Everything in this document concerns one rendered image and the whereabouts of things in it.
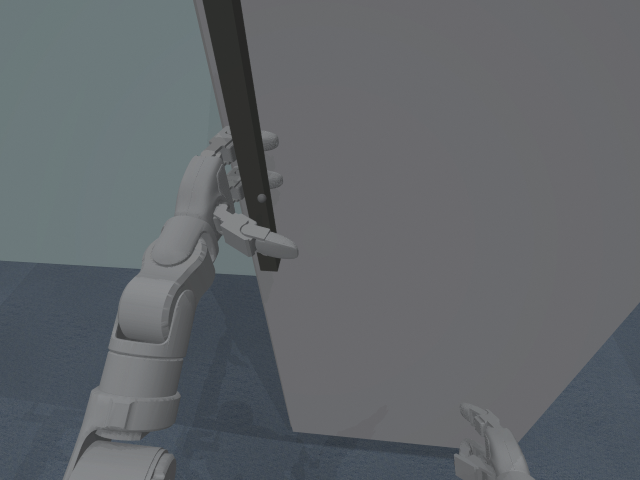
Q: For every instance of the robot left hand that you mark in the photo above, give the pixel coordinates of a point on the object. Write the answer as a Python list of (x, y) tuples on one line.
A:
[(205, 186)]

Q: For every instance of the handle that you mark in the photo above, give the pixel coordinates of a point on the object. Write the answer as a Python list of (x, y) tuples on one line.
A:
[(228, 37)]

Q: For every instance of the robot left upper arm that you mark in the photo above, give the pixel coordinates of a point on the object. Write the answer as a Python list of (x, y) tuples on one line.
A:
[(105, 460)]

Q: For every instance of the fridge door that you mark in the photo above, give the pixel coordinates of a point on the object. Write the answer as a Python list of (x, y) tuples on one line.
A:
[(462, 181)]

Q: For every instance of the robot right hand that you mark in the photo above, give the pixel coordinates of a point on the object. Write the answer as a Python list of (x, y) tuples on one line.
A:
[(500, 454)]

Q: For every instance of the left robot forearm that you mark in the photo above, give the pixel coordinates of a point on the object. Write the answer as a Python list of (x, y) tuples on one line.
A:
[(138, 388)]

